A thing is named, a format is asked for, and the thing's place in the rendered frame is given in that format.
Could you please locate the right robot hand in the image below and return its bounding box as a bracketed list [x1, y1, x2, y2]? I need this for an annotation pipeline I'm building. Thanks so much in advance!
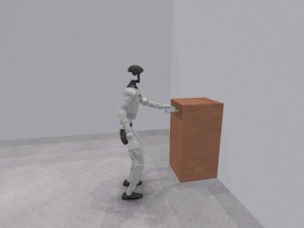
[127, 140, 141, 161]

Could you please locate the left robot hand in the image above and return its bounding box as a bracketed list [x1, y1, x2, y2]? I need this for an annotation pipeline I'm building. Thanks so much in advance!
[163, 104, 175, 114]

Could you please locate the humanoid robot torso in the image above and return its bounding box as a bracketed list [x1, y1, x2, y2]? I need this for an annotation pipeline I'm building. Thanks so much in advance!
[119, 86, 141, 136]

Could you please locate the humanoid robot head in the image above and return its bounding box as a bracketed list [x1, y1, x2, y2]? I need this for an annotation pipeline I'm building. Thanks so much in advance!
[127, 65, 143, 89]

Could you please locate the drawer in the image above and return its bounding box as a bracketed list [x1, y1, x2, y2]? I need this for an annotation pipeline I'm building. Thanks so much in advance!
[171, 100, 183, 121]

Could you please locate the right robot upper arm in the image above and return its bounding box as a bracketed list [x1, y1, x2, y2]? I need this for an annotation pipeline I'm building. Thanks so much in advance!
[118, 88, 137, 116]

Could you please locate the cabinet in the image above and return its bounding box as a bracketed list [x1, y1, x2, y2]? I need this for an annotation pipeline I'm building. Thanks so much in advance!
[169, 97, 224, 183]

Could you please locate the right robot forearm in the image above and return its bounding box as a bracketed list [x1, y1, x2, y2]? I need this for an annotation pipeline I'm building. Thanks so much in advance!
[119, 110, 135, 141]

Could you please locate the left robot forearm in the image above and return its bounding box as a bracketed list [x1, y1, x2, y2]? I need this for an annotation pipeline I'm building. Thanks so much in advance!
[147, 99, 164, 109]

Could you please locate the left robot upper arm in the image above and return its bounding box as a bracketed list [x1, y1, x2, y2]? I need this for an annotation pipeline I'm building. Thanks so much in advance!
[140, 92, 148, 105]

